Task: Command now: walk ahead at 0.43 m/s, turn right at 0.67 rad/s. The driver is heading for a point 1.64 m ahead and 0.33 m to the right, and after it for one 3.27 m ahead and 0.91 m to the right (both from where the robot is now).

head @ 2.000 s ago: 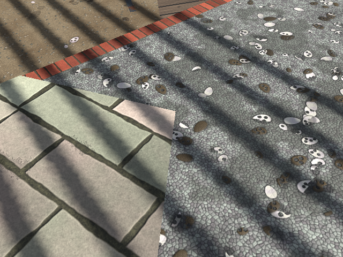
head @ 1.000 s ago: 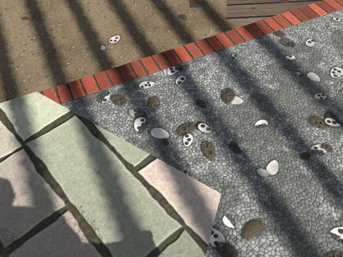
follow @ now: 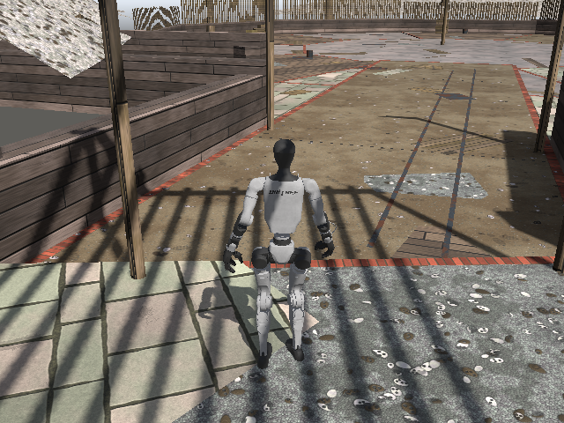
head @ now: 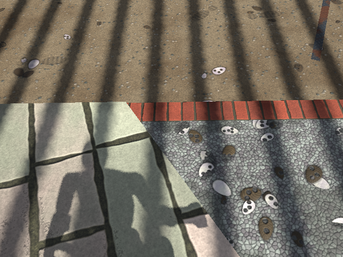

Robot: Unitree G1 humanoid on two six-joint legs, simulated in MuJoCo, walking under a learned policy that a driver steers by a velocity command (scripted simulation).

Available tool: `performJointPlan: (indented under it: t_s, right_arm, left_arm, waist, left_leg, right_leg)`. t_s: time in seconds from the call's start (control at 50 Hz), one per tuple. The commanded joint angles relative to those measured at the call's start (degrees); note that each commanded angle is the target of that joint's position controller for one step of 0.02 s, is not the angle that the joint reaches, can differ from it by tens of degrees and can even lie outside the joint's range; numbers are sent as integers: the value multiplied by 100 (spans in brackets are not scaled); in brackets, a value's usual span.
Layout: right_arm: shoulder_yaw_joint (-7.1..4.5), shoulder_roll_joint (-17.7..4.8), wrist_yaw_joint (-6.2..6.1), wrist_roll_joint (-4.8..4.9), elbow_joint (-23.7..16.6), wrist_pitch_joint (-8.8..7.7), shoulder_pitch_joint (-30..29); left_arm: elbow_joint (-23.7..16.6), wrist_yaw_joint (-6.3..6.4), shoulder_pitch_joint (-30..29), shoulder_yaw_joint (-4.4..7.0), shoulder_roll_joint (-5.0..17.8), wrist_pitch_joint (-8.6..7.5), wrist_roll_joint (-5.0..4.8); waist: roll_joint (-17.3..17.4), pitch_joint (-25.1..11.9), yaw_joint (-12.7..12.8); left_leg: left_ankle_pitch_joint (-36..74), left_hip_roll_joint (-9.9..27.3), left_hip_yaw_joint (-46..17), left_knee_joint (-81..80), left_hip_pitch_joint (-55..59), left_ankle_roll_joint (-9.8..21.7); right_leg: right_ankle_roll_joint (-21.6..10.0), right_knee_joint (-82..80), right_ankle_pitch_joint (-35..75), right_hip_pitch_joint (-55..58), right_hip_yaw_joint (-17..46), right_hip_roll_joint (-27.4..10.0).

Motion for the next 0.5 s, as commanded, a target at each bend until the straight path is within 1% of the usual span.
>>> performJointPlan:
  t_s: [0.02,0.04,0.06,0.08,0.1,0.12,0.14,0.2,0.24,0.28,0.32,0.34,0.36,0.38,0.4,0.42,0.44,0.46,0.48,0.5]
  right_arm:
    - [-326,-1110,-229,-13,189,-192,1544]
    - [-346,-1401,-254,-63,-150,-221,836]
    - [-345,-1302,-239,-161,-259,-251,271]
    - [-238,-890,-189,-170,-286,-328,68]
    - [-183,-720,-131,-147,-261,-419,64]
    - [-177,-736,-108,-127,-230,-492,227]
    - [-181,-750,-84,-114,-151,-542,472]
    - [-212,-755,51,-140,104,-646,1184]
    - [-214,-719,96,-158,219,-692,1484]
    - [-202,-651,116,-174,312,-739,1624]
    - [-186,-590,104,-179,421,-774,1736]
    - [-181,-581,92,-179,489,-784,1822]
    - [-183,-595,78,-185,573,-787,1941]
    - [-182,-623,64,-202,638,-787,1977]
    - [-180,-681,41,-210,659,-787,1901]
    - [-204,-803,-2,-196,703,-758,1998]
    - [-255,-1014,-47,-209,725,-677,1976]
    - [-321,-1232,-70,-207,673,-590,1856]
    - [-345,-1314,-25,-171,545,-575,1602]
    - [-246,-816,101,-249,486,-615,1684]
  left_arm:
    - [-708,57,-1139,250,564,-111,-58]
    - [-856,102,-815,104,193,-206,-106]
    - [-943,40,-1149,146,643,-266,-11]
    - [-953,-77,-1244,192,772,-293,-5]
    - [-860,-171,-1068,199,756,-295,33]
    - [-776,-248,-876,196,714,-273,86]
    - [-769,-314,-866,180,687,-242,112]
    - [-1003,-422,-1383,109,591,-208,125]
    - [-1132,-470,-1711,79,580,-204,125]
    - [-1271,-518,-2056,26,530,-226,118]
    - [-1442,-582,-2455,-58,435,-254,128]
    - [-1530,-613,-2652,-111,369,-268,132]
    - [-1615,-630,-2821,-167,300,-280,130]
    - [-1675,-625,-2887,-225,227,-286,114]
    - [-1691,-592,-2793,-272,167,-285,91]
    - [-1641,-539,-2580,-268,216,-280,91]
    - [-1510,-482,-1978,-211,366,-293,92]
    - [-1247,-419,-939,-100,587,-324,68]
    - [-831,-311,450,91,950,-386,81]
    - [-587,-150,716,276,1387,-372,47]
  waist:
    - [345,-167,-1007]
    - [1216,-452,-692]
    - [545,-54,-478]
    - [421,130,-341]
    - [460,162,-265]
    - [580,123,-272]
    - [629,208,-341]
    - [499,462,-593]
    - [479,628,-702]
    - [472,839,-758]
    - [438,1014,-798]
    - [417,1065,-829]
    - [403,1080,-855]
    - [400,1028,-804]
    - [442,840,-634]
    - [582,498,-460]
    - [764,45,-52]
    - [910,-563,482]
    - [827,-1215,1116]
    - [0,-1401,879]
  left_leg:
    - [452,940,-301,-2002,3236,315]
    - [-1164,2849,-2585,-2142,2772,677]
    - [-1691,2974,-2711,-2191,1689,939]
    - [-1462,2634,-2261,-2184,1366,880]
    - [-948,2287,-1680,-2195,1356,745]
    - [-586,2050,-1193,-2230,1359,657]
    - [-371,1940,-836,-2280,1327,627]
    - [184,1878,-204,-2319,1434,575]
    - [438,1884,142,-2396,1460,551]
    - [832,1852,541,-2515,1388,505]
    - [1393,1843,954,-2613,1413,439]
    - [1865,1848,1163,-2616,1480,396]
    - [2566,1869,1370,-2554,1605,346]
    - [3717,1853,1653,-2358,1684,272]
    - [5649,1826,1959,-1989,1639,192]
    - [7725,1903,2049,-1444,1753,172]
    - [8995,2050,2069,-503,1806,174]
    - [9451,2225,2000,785,1533,284]
    - [8553,2223,1896,2484,510,312]
    - [3232,1590,1783,4299,-1087,234]
  right_leg:
    - [556,732,-2573,-2867,106,240]
    - [320,2513,-2150,-3420,-497,133]
    - [300,3055,-1216,-3511,-638,-561]
    - [275,3370,-804,-3396,-661,-721]
    - [309,3683,-518,-3404,-757,-727]
    - [334,4005,-380,-3392,-930,-751]
    - [331,4260,-278,-3508,-1082,-854]
    - [283,4603,17,-4019,-1264,-1070]
    - [255,4539,156,-4212,-1330,-1139]
    - [196,4159,318,-4204,-1506,-1175]
    - [77,3591,385,-4091,-1846,-1240]
    - [-12,3277,339,-3975,-2068,-1247]
    - [-131,2989,219,-3825,-2294,-1217]
    - [-295,2651,49,-3481,-2519,-1127]
    - [-494,2277,-109,-2798,-2787,-903]
    - [-636,2182,-310,-2157,-3042,-575]
    - [-779,2137,-652,-1394,-3042,-329]
    - [-959,2106,-1033,-209,-2882,-120]
    - [-1201,1577,-975,1691,-2374,-42]
    - [-1289,1156,-1678,3093,-1087,-841]
Velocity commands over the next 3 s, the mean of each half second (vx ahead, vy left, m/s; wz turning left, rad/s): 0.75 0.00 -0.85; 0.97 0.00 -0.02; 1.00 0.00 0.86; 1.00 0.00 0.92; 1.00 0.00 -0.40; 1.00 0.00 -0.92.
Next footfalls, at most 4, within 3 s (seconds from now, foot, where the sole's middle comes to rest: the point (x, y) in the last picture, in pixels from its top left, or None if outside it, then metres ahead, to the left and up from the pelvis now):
0.02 left None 0.00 0.10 -0.78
0.48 right None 0.34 -0.23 -0.78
0.94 left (281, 181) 0.79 -0.39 -0.78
1.34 right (336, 125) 1.12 -0.71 -0.78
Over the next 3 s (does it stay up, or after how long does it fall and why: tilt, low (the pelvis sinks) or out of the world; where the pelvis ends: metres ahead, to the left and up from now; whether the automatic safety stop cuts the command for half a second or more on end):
stays up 2.47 -0.27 -0.14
